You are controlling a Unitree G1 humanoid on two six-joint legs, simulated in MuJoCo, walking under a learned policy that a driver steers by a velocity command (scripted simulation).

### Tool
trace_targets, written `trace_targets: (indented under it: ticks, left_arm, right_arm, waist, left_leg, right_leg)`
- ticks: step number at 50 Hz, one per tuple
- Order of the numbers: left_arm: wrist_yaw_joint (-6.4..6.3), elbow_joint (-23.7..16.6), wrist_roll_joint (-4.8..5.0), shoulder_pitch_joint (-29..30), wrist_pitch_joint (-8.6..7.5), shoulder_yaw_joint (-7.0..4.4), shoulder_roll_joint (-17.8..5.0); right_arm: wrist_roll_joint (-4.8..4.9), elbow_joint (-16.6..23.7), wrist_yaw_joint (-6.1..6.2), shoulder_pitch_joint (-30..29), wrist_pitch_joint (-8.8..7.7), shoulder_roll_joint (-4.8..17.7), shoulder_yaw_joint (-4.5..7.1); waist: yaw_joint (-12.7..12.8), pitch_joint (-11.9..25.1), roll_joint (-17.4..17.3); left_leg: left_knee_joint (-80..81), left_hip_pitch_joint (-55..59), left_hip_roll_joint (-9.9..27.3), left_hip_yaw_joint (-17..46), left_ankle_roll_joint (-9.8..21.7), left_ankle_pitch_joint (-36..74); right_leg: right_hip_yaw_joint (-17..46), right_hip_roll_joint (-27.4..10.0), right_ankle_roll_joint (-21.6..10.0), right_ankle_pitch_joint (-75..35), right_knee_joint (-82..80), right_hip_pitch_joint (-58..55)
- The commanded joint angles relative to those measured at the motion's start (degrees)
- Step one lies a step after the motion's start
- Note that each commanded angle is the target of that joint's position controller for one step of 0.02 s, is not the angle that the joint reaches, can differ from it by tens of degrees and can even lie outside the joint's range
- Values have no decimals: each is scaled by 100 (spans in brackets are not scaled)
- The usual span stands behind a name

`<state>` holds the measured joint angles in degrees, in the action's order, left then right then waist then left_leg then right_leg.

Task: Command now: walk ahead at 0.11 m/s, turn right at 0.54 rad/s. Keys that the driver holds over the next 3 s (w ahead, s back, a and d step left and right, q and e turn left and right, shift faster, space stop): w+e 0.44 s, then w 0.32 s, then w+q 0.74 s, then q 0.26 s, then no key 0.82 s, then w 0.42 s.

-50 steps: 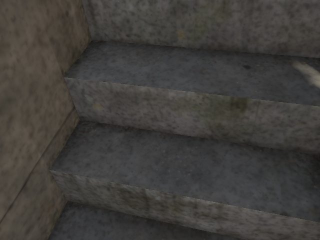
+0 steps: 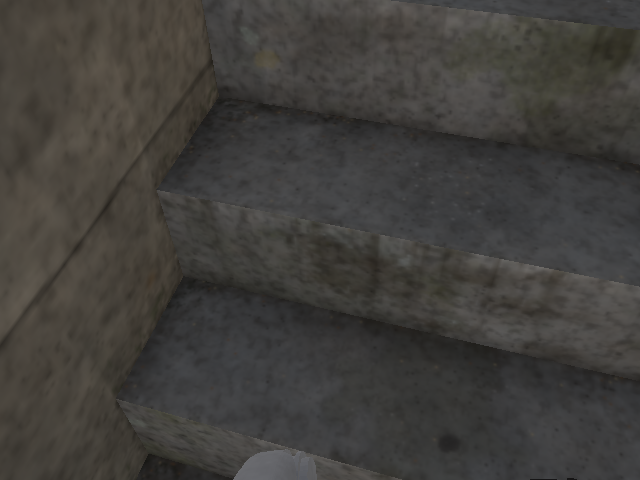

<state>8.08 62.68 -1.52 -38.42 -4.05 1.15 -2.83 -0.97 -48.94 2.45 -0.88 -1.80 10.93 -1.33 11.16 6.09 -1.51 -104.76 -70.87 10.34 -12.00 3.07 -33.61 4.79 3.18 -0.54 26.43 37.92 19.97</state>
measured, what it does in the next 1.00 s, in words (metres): steps to the left, turning right: left foot 0.21 m higher, then right foot 0.21 m lower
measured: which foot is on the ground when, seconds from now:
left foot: down 0.00-0.04, up 0.06-0.12, down 0.14-0.68, up 0.70-1.00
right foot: down 0.00-0.24, up 0.26-0.60, down 0.62-1.00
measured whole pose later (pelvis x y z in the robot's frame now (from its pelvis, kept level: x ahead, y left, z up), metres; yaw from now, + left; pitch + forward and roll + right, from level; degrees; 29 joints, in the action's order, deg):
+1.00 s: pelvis +0.08 +0.14 +0.01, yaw -23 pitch +5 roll +3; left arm 7.1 58.4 -7.9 -30.4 -2.3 0.7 -12.9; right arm -0.8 -37.1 -6.4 9.6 3.6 7.0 -4.1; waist -4.2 7.5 7.5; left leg -129.3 -84.2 2.7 -0.6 11.7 -14.4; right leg -7.3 0.6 -5.6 26.0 21.6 1.0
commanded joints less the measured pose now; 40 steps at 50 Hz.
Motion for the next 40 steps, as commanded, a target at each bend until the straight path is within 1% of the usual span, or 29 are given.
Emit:
trace_targets:
  ticks: [1, 3, 6, 7, 9, 10, 11, 13, 14, 15, 17, 19, 20, 21, 23, 24, 26, 27, 29, 31, 32, 33, 34, 35, 36, 37, 38, 39, 40]
  left_arm:
    - [-113, -805, -137, 1242, -176, -339, -1831]
    - [-145, -423, -25, 411, -134, -129, -1315]
    - [-68, -652, 262, 1113, -141, -253, -1498]
    - [-154, -499, 241, 1444, -55, -267, -1664]
    - [-152, -469, -126, 1415, 16, -300, -1724]
    - [-103, -619, -245, 1963, -11, -305, -1824]
    - [-126, -555, -251, 2132, -39, -240, -1478]
    - [-208, -935, 50, 3493, 20, -193, -1006]
    - [-355, -804, 249, 3120, 103, -366, -1135]
    - [-452, -743, 270, 2874, -33, -427, -997]
    - [-505, -209, 212, 1927, -79, -520, -1378]
    - [-331, 109, 65, 752, -44, -718, -1805]
    - [-261, 208, 65, 312, -13, -852, -2090]
    - [-236, 451, -66, -107, -50, -1050, -2372]
    - [-216, 460, -418, -393, 35, -1087, -2309]
    - [-140, -157, -722, 764, 55, -922, -2106]
    - [266, -1017, -240, 2974, 395, -578, -1475]
    - [335, -1090, -172, 3182, 647, -435, -1411]
    - [188, -1051, -665, 1757, 859, -446, -1921]
    - [-175, -948, -874, 566, 676, -563, -2271]
    - [-263, -1003, -746, 54, 623, -486, -2337]
    - [-317, -752, -742, -1120, 555, -433, -2241]
    - [-241, -674, -486, -1238, 458, -318, -1912]
    - [-131, -830, -286, 65, 382, -319, -1778]
    - [-105, -1236, -157, 593, 374, -497, -2532]
    - [-198, -1495, -469, 1382, 346, -738, -3392]
    - [-383, -1844, -407, 1677, 247, -709, -3262]
    - [-382, -1501, -379, 974, 162, -499, -2643]
    - [-407, -1255, -467, 632, 61, -266, -2047]
  right_arm:
    - [24, 560, 112, -1869, -281, 670, 168]
    - [-18, 534, 203, -1688, -365, 487, 121]
    - [-60, 518, -54, -1223, -277, 512, 175]
    - [-129, 432, -143, -812, -147, 256, 74]
    - [72, 214, -213, -466, -213, 534, 179]
    - [145, 300, -229, -181, -241, 966, 271]
    - [82, 401, -173, 417, -119, 1201, 410]
    - [-483, -377, -194, 3190, 31, 1467, 610]
    - [-473, -560, -369, 3612, 43, 1307, 461]
    - [-304, -748, -535, 3288, 35, 1218, 375]
    - [9, -345, -729, 1304, 18, 892, 240]
    - [159, 581, -615, -983, 43, 256, 32]
    - [243, 1037, -560, -1463, 64, 107, -17]
    - [316, 1639, -543, -1762, 74, 157, -6]
    - [345, 2545, -454, -2230, 173, 474, 69]
    - [290, 2427, -342, -1240, 259, 381, 32]
    - [24, 1775, -338, 1335, 524, 293, 117]
    - [-274, 1853, -411, 2003, 703, 281, 57]
    - [-291, 2397, -484, 1449, 657, 708, -97]
    - [76, 2363, -453, 1391, 374, 493, -253]
    - [306, 2400, -280, 1496, 302, 464, -171]
    - [466, 2792, -128, 609, 297, 489, -165]
    - [452, 2584, 10, 516, 399, 280, -283]
    - [190, 2274, -114, 1389, 570, -130, -356]
    - [-102, 2213, -258, 1843, 557, -89, -317]
    - [-324, 1790, -319, 2630, 411, 54, -297]
    - [-436, 1618, -521, 2252, 190, 249, -168]
    - [-464, 1684, -577, 1581, 172, 277, -78]
    - [-469, 1649, -712, 1548, 184, 160, -68]
  waist:
    - [-585, -1189, 935]
    - [-310, -632, 650]
    - [-547, -165, 636]
    - [-909, 68, 1058]
    - [-878, 150, 986]
    - [-1266, 200, 1118]
    - [-1715, 401, 609]
    - [-2935, 1218, -1343]
    - [-2827, 1063, -1202]
    - [-2248, 433, -1300]
    - [-1007, 506, -617]
    - [-42, 284, -172]
    - [86, 197, -19]
    - [83, -183, 240]
    - [-203, -596, 383]
    - [-1017, -652, 596]
    - [-2533, -479, 460]
    - [-2968, -298, 703]
    - [-2228, 651, 212]
    - [-1818, 1055, 496]
    - [-1872, 993, 154]
    - [-1355, 726, 14]
    - [-1134, 239, 856]
    - [-1655, -104, 1534]
    - [-1702, 47, 1516]
    - [-1826, 130, 1065]
    - [-1499, -170, -611]
    - [-1260, -243, -1141]
    - [-1406, -421, -742]
  left_leg:
    - [-478, -1623, 82, 1801, -13, 676]
    - [-45, -2064, 111, 1926, -118, 243]
    - [1477, -142, -460, 1065, -146, -976]
    - [2012, 1151, -672, 1013, -118, -1085]
    - [2468, 2482, -936, 1296, -43, -609]
    - [3023, 2901, -879, 2007, 130, -325]
    - [3884, 3476, -452, 3277, 600, -25]
    - [6125, 5943, 592, 6835, 1038, -2069]
    - [6490, 5277, 540, 7504, 623, -2427]
    - [6556, 4692, 350, 6673, 278, -2753]
    - [6020, 3884, -323, 3926, -126, -1012]
    - [6252, 1806, -1006, 1983, -1107, -269]
    - [6166, 923, -1190, 1259, -1550, -3]
    - [5940, 162, -1262, 746, -1988, 444]
    - [5483, -675, -1281, -82, -1888, 1223]
    - [4851, 817, -1323, -151, -1475, 1600]
    - [3425, 3289, -1320, 793, -396, 216]
    - [3964, 3423, -773, 2198, 361, -502]
    - [5281, 3165, 97, 4579, 1364, -1320]
    - [5096, 3172, 58, 4582, 1233, -1517]
    - [5187, 3156, -261, 4129, 632, -1927]
    - [4300, 2262, -555, 3407, -78, -1846]
    - [1592, 1663, -1258, 1453, -439, -1340]
    - [-948, 987, -1699, 475, -550, -242]
    - [-3054, -1339, -2122, 686, -883, -224]
    - [-4547, -2589, -1570, 2497, -839, 642]
    - [-4555, -3324, -1681, 2373, -552, 1614]
    - [-4516, -3312, -1595, 2153, -265, 1930]
    - [-4352, -2983, -1435, 1933, 114, 2471]
  right_leg:
    - [3763, -2435, -1434, 1216, -2591, 165]
    - [3652, -2484, -1509, 625, -2515, -1251]
    - [2093, -1982, -1113, -41, -2618, -782]
    - [1707, -1909, -1087, -150, -2763, -116]
    - [1212, -1687, -989, -773, -2950, 440]
    - [997, -1485, -906, -2262, -2681, 514]
    - [623, -1124, -670, -3468, -1847, 824]
    - [1404, -361, -306, -2549, 1944, 3336]
    - [2261, -167, -549, -3395, 4359, 3214]
    - [2214, 56, -759, -3464, 5611, 3829]
    - [1330, 19, -927, -3619, 6591, 3181]
    - [23, 226, -816, -3140, 6927, 1329]
    - [-388, 376, -808, -3064, 6888, 447]
    - [-538, 361, -814, -3092, 6400, -387]
    - [-1064, -31, -940, -2836, 3339, -1484]
    - [-1050, -443, -1008, -2649, 458, -715]
    - [-689, -710, -1257, -2728, -1634, 824]
    - [-423, -914, -1196, -3329, -1261, 709]
    - [187, -1120, -1331, -3818, -266, -57]
    - [-177, -897, -1062, -2998, 58, -740]
    - [-336, -689, -1074, -1929, -645, -700]
    - [-357, -824, -1405, -2041, -1318, -1358]
    - [-827, -839, -1615, -3155, -2604, -1327]
    - [-238, -1167, -1943, -3320, -2069, -745]
    - [760, -1637, -2653, -2855, -701, -1850]
    - [3111, -2947, -3122, -1228, -1064, -2256]
    - [3170, -2765, -2777, -572, -1349, -2656]
    - [2629, -2558, -2501, -1399, -1296, -2983]
    - [1799, -2089, -2053, -2273, -1202, -3027]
